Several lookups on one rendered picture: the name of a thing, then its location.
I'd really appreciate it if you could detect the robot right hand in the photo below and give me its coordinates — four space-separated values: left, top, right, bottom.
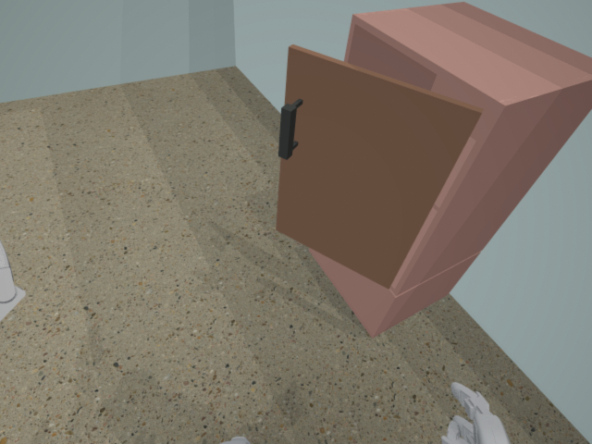
441 382 511 444

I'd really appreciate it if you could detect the cupboard door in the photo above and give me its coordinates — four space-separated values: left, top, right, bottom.
276 44 484 289

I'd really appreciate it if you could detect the handle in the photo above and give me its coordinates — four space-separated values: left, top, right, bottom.
278 99 302 160

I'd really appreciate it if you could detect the robot left hand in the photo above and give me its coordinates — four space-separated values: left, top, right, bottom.
0 241 26 321

